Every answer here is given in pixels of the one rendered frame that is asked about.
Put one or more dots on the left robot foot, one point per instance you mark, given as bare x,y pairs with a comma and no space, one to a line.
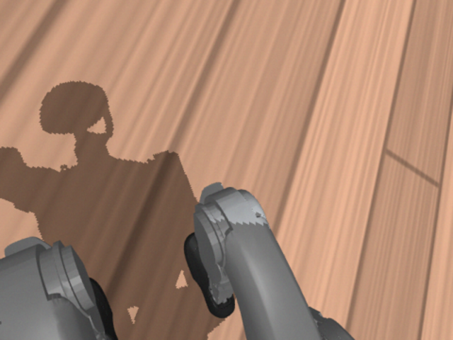
104,310

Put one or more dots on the right robot hand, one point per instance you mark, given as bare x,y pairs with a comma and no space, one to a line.
329,328

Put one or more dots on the right robot foot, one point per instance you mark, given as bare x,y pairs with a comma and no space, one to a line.
199,274

